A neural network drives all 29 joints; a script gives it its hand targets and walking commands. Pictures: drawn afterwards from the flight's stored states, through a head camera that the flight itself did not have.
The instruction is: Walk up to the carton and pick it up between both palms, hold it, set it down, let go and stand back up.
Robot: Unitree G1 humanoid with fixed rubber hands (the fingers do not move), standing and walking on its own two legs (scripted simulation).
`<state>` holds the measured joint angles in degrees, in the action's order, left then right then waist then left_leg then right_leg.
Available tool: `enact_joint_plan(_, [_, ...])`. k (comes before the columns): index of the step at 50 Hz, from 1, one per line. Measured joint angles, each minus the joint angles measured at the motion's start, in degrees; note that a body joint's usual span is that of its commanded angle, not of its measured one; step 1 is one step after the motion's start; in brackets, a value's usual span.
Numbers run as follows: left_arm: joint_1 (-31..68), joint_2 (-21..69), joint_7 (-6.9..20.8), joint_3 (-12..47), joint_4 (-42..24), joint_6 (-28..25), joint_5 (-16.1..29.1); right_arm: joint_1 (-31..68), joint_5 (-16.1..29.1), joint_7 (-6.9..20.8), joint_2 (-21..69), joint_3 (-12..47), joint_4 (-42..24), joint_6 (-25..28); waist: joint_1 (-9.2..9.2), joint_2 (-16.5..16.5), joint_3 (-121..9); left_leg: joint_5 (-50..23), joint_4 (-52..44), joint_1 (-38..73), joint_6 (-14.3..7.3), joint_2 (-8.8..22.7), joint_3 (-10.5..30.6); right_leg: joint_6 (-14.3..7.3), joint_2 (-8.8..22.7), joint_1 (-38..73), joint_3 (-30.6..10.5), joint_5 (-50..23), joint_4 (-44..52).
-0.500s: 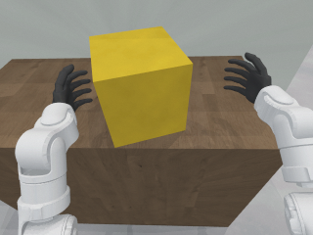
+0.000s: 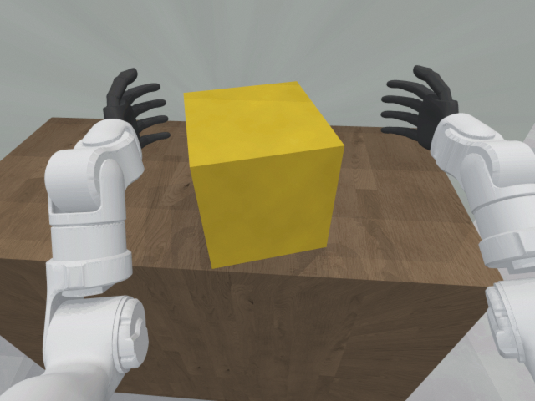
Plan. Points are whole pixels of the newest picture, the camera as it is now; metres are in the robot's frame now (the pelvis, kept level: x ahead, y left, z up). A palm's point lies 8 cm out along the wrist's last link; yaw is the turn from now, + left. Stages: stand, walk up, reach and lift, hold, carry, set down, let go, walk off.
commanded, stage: reach and lift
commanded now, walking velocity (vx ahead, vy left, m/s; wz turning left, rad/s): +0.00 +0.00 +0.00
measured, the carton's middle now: (256, 171) +0.50 +0.08 +0.11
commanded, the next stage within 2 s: none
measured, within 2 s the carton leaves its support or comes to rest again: neither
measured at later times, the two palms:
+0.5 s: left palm (130, 124) +0.43 +0.25 +0.24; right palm (395, 108) +0.50 -0.14 +0.25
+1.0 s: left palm (129, 157) +0.43 +0.27 +0.19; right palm (391, 130) +0.51 -0.15 +0.20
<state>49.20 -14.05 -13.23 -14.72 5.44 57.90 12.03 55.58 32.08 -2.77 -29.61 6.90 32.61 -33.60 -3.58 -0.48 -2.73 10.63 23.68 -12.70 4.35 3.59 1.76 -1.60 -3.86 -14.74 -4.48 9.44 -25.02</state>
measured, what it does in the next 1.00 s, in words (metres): stands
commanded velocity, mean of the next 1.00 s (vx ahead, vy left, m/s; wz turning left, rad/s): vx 0.00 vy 0.00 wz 0.00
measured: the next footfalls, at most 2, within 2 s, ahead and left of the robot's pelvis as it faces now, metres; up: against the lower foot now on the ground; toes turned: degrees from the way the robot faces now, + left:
none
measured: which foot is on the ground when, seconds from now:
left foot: down 0.00-1.00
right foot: down 0.00-1.00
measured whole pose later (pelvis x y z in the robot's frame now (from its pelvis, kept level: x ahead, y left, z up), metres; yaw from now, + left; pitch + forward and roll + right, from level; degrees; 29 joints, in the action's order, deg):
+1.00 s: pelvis +0.03 +0.02 +0.01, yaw +0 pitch +6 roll -1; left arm 52.2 -14.8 -11.7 -6.0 39.6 26.1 12.0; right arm 65.3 27.6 7.5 -29.7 9.6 66.0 -15.0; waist -8.9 -2.0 -3.7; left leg 11.0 22.1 -16.7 3.6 3.9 1.9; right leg -0.8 -3.7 -15.3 -4.3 6.9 -16.6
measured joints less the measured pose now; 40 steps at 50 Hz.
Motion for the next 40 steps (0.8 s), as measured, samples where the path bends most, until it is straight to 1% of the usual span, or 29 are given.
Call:
enact_joint_plan(3, [3.4,-0.3,0.0,0.6,11.8,-4.5,-0.1,3.0,-0.2,1.8,-0.1,0.9,7.9,1.1,-0.27,0.0,-0.2,-1.0,-0.5,-0.7,-0.2,0.0,0.0,0.1,0.1,0.1,0.0,-1.5,2.0])
enact_joint_plan(6, [5.9,-0.4,-1.4,2.6,18.6,-8.8,-0.1,5.1,-0.8,4.0,-0.1,1.2,13.6,2.4,-1.11,0.0,-0.3,-1.2,-0.5,-1.3,-0.2,0.0,0.1,0.1,0.1,0.1,0.0,-2.1,3.2])
enact_joint_plan(10, [10.4,-0.8,-3.5,5.7,24.5,-12.3,-0.1,8.9,-1.7,5.9,-0.1,0.8,19.7,4.3,-2.43,0.0,-0.6,-1.2,-0.5,-2.0,-0.6,0.0,0.1,0.0,0.1,-0.2,0.0,-2.4,4.1])
enact_joint_plan(15, [14.7,-0.8,-3.8,8.1,29.5,-14.7,-0.1,13.5,-2.2,7.1,-0.1,0.9,25.5,6.2,-3.62,0.0,-0.9,-0.7,-0.7,-2.4,-0.7,0.1,0.1,0.4,0.1,-0.2,0.0,-2.7,5.2])
enact_joint_plan(19, [14.9,-0.8,-3.6,8.1,31.1,-15.9,0.0,15.4,-2.2,7.7,-0.1,1.0,29.4,8.0,-3.96,0.0,-1.0,-0.5,-1.3,-2.7,-0.7,0.2,0.1,0.5,0.1,-0.2,0.0,-2.7,6.3])
enact_joint_plan(23, [13.4,-0.8,-2.3,7.2,31.2,-17.9,0.0,15.3,-1.6,7.9,-0.1,2.5,31.8,9.9,-4.11,-0.1,-1.0,-0.2,-1.5,-3.1,-0.7,0.2,0.1,0.7,0.1,-0.2,0.0,-2.7,7.3])
enact_joint_plan(30, [8.0,-0.8,-0.6,6.2,31.2,-21.2,0.0,14.0,-1.2,8.4,-0.1,2.7,31.9,13.7,-4.40,-0.5,-1.0,0.2,-1.5,-3.7,-0.7,0.3,0.1,0.7,0.1,-0.2,0.0,-2.7,8.5])
enact_joint_plan(35, [4.3,-0.8,-0.3,6.2,31.0,-23.2,0.0,12.7,-1.4,8.7,-0.1,2.7,31.9,15.3,-4.44,-0.9,-1.0,0.2,-1.5,-3.7,-0.7,0.3,0.1,0.7,0.1,-0.2,0.0,-2.5,8.6])
enact_joint_plan(40, [3.2,-0.8,0.2,6.5,31.0,-26.1,0.0,11.1,-2.5,9.0,-0.1,2.7,32.0,16.6,-4.48,-1.4,-1.0,0.2,-1.5,-3.7,-0.7,0.3,0.1,0.7,0.1,-0.2,0.1,-2.5,8.5])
